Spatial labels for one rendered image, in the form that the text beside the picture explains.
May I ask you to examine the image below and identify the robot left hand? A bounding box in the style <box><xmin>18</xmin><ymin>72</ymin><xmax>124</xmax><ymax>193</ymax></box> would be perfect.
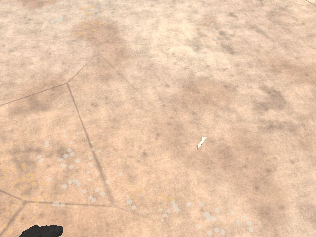
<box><xmin>18</xmin><ymin>225</ymin><xmax>63</xmax><ymax>237</ymax></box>

